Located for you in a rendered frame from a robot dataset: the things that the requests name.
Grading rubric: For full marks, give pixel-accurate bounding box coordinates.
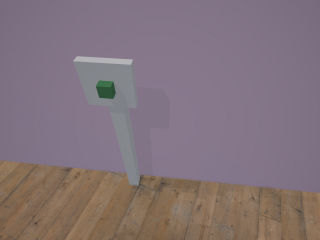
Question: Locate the button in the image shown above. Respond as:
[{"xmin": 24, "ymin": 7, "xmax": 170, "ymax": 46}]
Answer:
[{"xmin": 96, "ymin": 80, "xmax": 116, "ymax": 99}]

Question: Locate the panel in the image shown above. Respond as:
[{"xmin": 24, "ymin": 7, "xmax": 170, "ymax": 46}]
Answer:
[{"xmin": 73, "ymin": 56, "xmax": 140, "ymax": 186}]

